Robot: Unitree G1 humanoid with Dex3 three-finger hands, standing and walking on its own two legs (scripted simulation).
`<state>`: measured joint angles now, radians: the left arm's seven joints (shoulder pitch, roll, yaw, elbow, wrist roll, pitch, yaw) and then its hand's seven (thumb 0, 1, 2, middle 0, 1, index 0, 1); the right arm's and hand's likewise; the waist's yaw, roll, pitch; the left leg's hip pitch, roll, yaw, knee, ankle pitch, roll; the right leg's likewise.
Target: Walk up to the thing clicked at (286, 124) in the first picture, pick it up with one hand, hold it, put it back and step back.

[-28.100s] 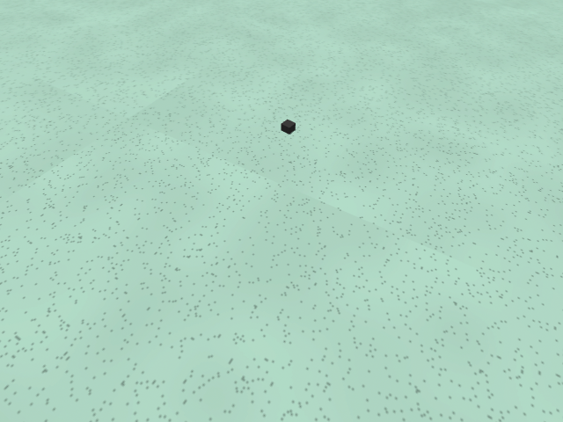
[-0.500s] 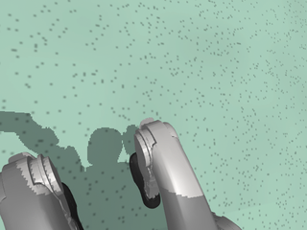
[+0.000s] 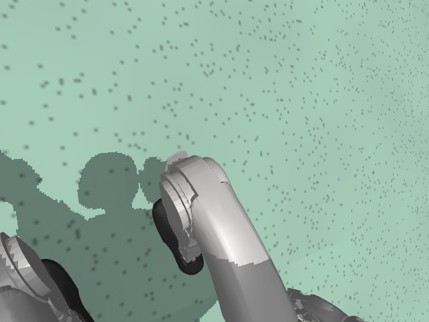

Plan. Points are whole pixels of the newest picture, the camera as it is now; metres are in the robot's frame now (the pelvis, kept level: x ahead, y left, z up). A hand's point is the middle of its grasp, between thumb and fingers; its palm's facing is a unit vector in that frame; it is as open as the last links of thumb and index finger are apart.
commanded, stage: rest palm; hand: left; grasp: from above
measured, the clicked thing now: out of the picture +0.45 +0.35 -0.30
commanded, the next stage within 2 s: close in 0.80 s
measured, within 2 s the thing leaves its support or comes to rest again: neither
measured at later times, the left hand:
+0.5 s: hand out of the picture +0.45 +0.33 -0.25, palm faces -0.01 -0.45 -0.89, open 13.0 cm
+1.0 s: hand out of the picture +0.45 +0.33 -0.26, palm faces +0.00 -0.46 -0.89, open 13.3 cm
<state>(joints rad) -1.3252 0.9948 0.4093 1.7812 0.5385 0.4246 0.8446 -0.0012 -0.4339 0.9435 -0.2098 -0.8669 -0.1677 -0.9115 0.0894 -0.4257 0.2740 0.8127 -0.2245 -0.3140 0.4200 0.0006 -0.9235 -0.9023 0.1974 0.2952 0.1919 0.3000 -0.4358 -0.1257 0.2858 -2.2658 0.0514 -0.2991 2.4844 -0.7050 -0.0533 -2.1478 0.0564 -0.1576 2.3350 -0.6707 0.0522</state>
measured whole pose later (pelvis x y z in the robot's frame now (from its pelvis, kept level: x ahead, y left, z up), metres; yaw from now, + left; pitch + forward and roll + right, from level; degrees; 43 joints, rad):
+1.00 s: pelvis +0.00 +0.01 +0.00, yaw -2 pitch +26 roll -15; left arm -1.30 1.05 0.38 1.76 0.48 0.43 0.84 0.00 -0.38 0.97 -0.21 -0.88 -0.17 -0.93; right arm 0.10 -0.43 0.34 0.69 -0.19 -0.28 0.43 0.00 -0.91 -0.90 0.20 0.30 0.19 0.30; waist -0.44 -0.15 0.30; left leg -2.29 0.05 -0.34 2.52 -0.73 -0.05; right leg -2.15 0.06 -0.19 2.34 -0.69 0.06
